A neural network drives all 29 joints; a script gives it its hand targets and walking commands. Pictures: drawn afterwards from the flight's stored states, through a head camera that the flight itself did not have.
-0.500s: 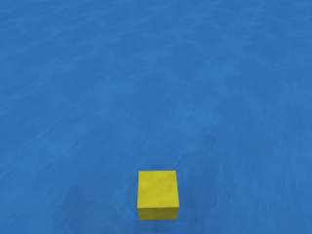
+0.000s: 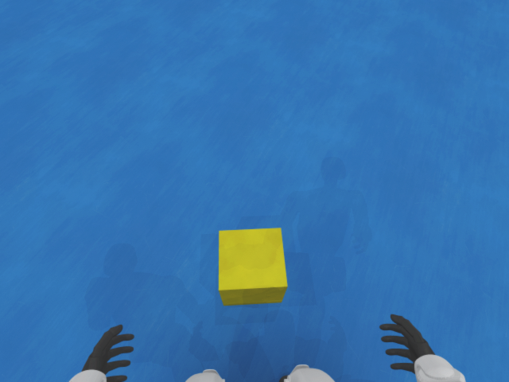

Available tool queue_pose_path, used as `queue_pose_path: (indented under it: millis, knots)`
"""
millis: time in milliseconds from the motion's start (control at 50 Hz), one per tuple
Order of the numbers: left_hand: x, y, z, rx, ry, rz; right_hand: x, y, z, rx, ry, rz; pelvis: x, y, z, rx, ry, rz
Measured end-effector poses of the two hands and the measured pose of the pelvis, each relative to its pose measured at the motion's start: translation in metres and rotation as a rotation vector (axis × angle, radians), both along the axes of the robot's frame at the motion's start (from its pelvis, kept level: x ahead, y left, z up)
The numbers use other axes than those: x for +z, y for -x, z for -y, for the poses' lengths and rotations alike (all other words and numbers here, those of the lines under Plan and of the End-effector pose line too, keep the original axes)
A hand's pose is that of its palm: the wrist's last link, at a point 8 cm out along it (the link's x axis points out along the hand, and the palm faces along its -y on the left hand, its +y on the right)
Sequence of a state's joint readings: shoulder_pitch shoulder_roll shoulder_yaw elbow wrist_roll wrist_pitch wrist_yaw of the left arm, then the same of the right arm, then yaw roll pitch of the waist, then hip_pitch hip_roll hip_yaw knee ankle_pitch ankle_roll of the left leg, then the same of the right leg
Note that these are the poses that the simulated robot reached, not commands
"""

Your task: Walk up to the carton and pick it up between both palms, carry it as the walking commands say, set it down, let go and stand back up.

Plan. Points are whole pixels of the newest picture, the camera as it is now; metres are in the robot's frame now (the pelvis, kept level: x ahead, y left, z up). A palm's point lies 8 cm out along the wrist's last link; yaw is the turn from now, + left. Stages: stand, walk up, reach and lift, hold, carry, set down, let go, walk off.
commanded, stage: reach and lift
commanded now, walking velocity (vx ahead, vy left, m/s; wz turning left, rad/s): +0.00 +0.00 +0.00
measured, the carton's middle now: (251, 268) +0.51 +0.01 -0.64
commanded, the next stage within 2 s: none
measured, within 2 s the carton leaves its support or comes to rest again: neither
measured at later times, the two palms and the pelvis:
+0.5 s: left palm (136, 307) +0.27 +0.23 -0.16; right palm (390, 296) +0.28 -0.26 -0.16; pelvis -0.04 -0.01 -0.06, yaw +1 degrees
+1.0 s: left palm (170, 244) +0.42 +0.20 -0.20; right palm (352, 235) +0.43 -0.23 -0.20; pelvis -0.07 -0.01 -0.09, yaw +1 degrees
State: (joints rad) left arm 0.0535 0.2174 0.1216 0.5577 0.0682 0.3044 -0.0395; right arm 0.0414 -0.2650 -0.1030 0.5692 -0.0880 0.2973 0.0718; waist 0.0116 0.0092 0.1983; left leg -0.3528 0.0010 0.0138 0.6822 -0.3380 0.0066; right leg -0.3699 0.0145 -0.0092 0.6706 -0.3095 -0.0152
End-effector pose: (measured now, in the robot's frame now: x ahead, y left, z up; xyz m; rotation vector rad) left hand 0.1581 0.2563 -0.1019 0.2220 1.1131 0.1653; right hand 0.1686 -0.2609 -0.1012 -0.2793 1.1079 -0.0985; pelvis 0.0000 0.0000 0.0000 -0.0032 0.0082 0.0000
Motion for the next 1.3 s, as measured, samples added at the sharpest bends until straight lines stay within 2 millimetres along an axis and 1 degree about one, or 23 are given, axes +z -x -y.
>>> queue_pose_path:
  millis: [60, 120, 220, 300, 400, 560, 640, 720, 820, 900, 960, 1040, 1120, 1160, 1220, 1300]
  knots:
    - [-0.004, -0.013, 0.012, -0.002, 0.02, 0.021, -0.006, -0.006, 0.002, -0.011, -0.009, 0.01, -0.005, -0.003, -0.001, -0.006, -0.002, -0.036]
    - [-0.012, -0.021, 0.02, 0.003, 0.027, 0.023, -0.016, -0.013, 0.004, -0.021, -0.017, 0.019, -0.012, -0.004, -0.002, -0.01, -0.007, -0.078]
    - [-0.031, -0.038, 0.021, 0.024, 0.018, 0.03, -0.034, -0.032, 0.004, -0.042, -0.034, 0.045, -0.027, 0.0, 0.001, -0.007, -0.018, -0.161]
    - [-0.043, -0.059, 0.017, 0.023, 0.014, 0.059, -0.045, -0.057, 0.002, -0.042, -0.04, 0.079, -0.039, 0.009, 0.005, 0.0, -0.021, -0.225]
    - [-0.051, -0.089, 0.017, -0.004, 0.015, 0.112, -0.053, -0.089, 0.001, -0.035, -0.041, 0.129, -0.05, 0.023, 0.008, 0.009, -0.017, -0.278]
    - [-0.062, -0.129, 0.031, -0.016, 0.051, 0.163, -0.061, -0.13, -0.001, -0.046, -0.056, 0.172, -0.063, 0.047, 0.011, 0.009, -0.012, -0.329]
    - [-0.071, -0.147, 0.036, -0.005, 0.06, 0.179, -0.068, -0.15, -0.006, -0.051, -0.07, 0.19, -0.069, 0.058, 0.012, 0.006, -0.013, -0.359]
    - [-0.077, -0.168, 0.039, 0.009, 0.062, 0.206, -0.076, -0.175, -0.012, -0.051, -0.082, 0.215, -0.075, 0.067, 0.012, 0.007, -0.013, -0.396]
    - [-0.081, -0.199, 0.044, 0.017, 0.069, 0.25, -0.084, -0.211, -0.022, -0.058, -0.104, 0.264, -0.081, 0.074, 0.012, 0.012, -0.013, -0.447]
    - [-0.085, -0.227, 0.051, 0.025, 0.083, 0.287, -0.088, -0.238, -0.029, -0.063, -0.12, 0.304, -0.084, 0.075, 0.013, 0.014, -0.015, -0.49]
    - [-0.09, -0.245, 0.057, 0.027, 0.096, 0.317, -0.093, -0.255, -0.033, -0.068, -0.129, 0.33, -0.086, 0.074, 0.013, 0.015, -0.017, -0.512]
    - [-0.102, -0.269, 0.063, 0.029, 0.114, 0.36, -0.102, -0.274, -0.037, -0.073, -0.126, 0.367, -0.087, 0.074, 0.014, 0.016, -0.018, -0.515]
    - [-0.119, -0.293, 0.065, 0.024, 0.117, 0.416, -0.115, -0.293, -0.038, -0.077, -0.118, 0.419, -0.085, 0.08, 0.014, 0.017, -0.018, -0.441]
    - [-0.129, -0.301, 0.067, 0.023, 0.12, 0.429, -0.124, -0.301, -0.038, -0.086, -0.128, 0.433, -0.088, 0.08, 0.013, 0.017, -0.015, -0.465]
    - [-0.14, -0.305, 0.07, 0.021, 0.135, 0.419, -0.134, -0.306, -0.041, -0.094, -0.153, 0.43, -0.091, 0.077, 0.012, 0.017, -0.015, -0.506]
    - [-0.145, -0.307, 0.072, 0.028, 0.138, 0.42, -0.141, -0.312, -0.046, -0.107, -0.176, 0.44, -0.093, 0.075, 0.01, 0.016, -0.02, -0.527]
